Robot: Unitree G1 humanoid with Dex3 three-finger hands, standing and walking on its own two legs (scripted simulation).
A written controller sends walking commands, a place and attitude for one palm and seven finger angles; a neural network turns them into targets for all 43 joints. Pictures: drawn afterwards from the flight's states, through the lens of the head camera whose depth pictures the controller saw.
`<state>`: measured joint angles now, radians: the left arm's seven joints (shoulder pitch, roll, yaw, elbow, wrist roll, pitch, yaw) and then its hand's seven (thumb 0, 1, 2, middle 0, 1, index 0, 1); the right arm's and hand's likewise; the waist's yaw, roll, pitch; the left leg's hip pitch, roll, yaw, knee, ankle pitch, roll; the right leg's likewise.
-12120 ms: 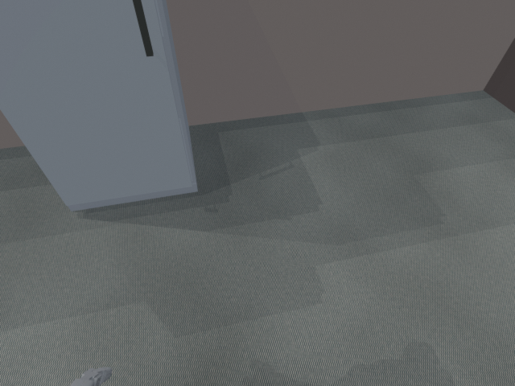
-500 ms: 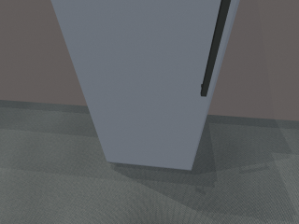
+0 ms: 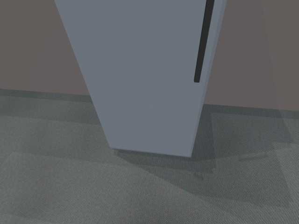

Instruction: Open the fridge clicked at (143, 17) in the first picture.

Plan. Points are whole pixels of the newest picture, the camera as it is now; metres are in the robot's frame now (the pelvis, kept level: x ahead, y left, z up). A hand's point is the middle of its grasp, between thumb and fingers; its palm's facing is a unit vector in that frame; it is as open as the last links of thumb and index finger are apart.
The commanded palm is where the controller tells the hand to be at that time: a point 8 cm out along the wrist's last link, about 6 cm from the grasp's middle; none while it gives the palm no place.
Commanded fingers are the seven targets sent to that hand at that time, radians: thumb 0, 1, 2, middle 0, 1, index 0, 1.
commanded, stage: come to a stop and stand still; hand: right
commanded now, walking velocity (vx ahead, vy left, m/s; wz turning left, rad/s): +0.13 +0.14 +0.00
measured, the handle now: (204, 31) +0.68 -0.15 +0.21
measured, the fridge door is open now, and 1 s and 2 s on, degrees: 0 0 0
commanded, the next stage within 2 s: look again from close up in 1.04 s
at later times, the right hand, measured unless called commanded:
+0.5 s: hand out of the picture +0.10 -0.14 -0.17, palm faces -0.04 +0.98 -0.20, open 7.2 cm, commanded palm none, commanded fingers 0.00 -0.90 -0.90 0.20 0.30 0.20 0.30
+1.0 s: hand out of the picture +0.03 -0.11 -0.17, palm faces +0.00 +0.98 -0.17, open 7.3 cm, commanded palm none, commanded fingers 0.00 -0.90 -0.90 0.20 0.30 0.20 0.30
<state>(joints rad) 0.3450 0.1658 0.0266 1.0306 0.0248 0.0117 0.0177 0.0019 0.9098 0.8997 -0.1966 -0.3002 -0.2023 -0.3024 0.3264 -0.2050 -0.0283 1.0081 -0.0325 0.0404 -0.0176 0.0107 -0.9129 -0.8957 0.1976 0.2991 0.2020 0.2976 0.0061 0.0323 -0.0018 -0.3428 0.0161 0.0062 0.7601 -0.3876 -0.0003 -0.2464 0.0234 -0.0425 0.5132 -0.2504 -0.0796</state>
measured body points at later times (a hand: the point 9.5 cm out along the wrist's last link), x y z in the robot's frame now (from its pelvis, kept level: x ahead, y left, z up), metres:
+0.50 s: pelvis +0.03 +0.03 +0.00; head +0.04 +0.03 +0.45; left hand -0.04 +0.24 -0.16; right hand +0.10 -0.19 -0.15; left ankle +0.00 +0.17 -0.74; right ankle +0.02 -0.07 -0.74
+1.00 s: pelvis +0.04 +0.05 +0.01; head +0.06 +0.05 +0.45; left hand +0.07 +0.28 -0.15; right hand +0.03 -0.16 -0.16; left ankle +0.00 +0.17 -0.74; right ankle +0.02 -0.07 -0.74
